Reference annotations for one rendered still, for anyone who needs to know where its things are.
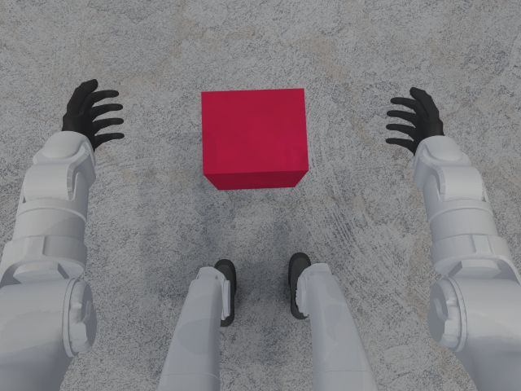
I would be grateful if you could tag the robot left forearm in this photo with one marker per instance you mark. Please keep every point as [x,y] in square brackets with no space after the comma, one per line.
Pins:
[48,239]

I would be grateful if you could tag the robot left hand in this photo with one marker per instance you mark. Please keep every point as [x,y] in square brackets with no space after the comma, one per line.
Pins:
[80,113]

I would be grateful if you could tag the carton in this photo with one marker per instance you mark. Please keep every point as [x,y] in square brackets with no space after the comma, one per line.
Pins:
[254,139]

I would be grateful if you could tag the right robot upper arm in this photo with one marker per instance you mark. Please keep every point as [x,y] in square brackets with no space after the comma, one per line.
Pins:
[479,319]

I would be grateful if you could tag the left robot upper arm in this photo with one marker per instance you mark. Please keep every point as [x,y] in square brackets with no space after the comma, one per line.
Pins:
[43,325]

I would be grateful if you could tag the robot right hand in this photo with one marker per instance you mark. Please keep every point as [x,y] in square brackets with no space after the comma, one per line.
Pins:
[426,119]

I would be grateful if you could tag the robot left shin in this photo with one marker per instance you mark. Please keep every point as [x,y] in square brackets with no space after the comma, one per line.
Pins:
[208,271]

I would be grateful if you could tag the robot right shin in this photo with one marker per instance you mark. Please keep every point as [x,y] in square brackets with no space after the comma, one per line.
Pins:
[314,267]

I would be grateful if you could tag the robot shin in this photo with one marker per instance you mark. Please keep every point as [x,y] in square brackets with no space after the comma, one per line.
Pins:
[208,271]
[314,267]

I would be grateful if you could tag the robot right forearm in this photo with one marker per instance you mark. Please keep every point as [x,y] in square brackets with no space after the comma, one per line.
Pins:
[464,234]

